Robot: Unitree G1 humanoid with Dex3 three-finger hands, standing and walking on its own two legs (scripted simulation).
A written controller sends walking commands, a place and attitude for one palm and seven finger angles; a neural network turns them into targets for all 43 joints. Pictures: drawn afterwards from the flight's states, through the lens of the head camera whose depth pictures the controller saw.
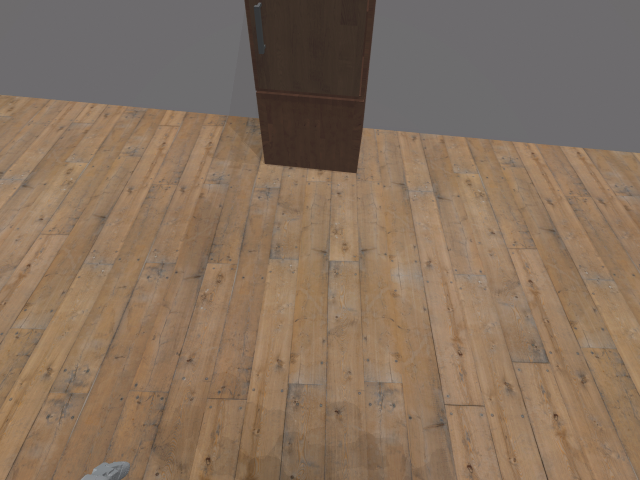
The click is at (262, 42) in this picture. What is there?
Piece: cupboard door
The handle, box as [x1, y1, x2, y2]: [254, 3, 265, 53]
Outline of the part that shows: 258,3 254,6 254,14 259,53 263,53 265,45 263,44 259,9 261,3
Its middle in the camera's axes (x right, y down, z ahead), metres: -0.23 -0.79 +1.45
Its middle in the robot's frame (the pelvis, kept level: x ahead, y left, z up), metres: +1.60 +0.30 -0.09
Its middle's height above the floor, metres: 0.68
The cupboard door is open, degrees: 0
